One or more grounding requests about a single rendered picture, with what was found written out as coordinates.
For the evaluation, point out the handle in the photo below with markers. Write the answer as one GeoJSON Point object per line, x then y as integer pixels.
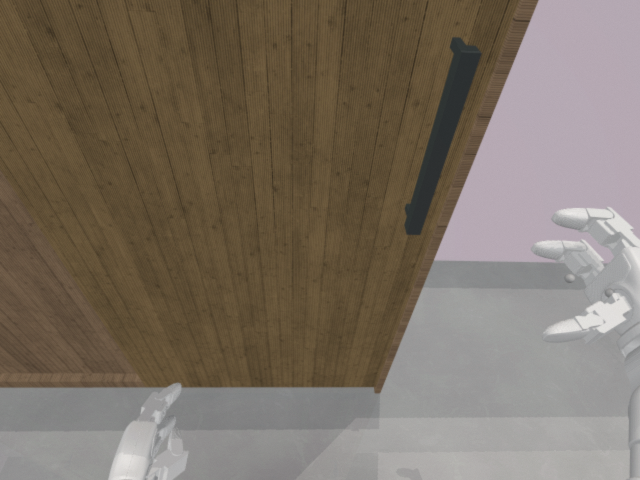
{"type": "Point", "coordinates": [460, 76]}

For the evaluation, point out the right robot forearm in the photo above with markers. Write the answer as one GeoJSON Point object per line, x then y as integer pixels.
{"type": "Point", "coordinates": [629, 346]}

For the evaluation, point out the robot left hand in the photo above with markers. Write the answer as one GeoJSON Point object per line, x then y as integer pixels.
{"type": "Point", "coordinates": [142, 438]}

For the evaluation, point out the robot right hand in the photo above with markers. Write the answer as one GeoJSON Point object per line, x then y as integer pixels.
{"type": "Point", "coordinates": [621, 310]}

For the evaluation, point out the wardrobe door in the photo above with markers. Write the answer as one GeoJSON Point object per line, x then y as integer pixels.
{"type": "Point", "coordinates": [46, 323]}
{"type": "Point", "coordinates": [226, 180]}

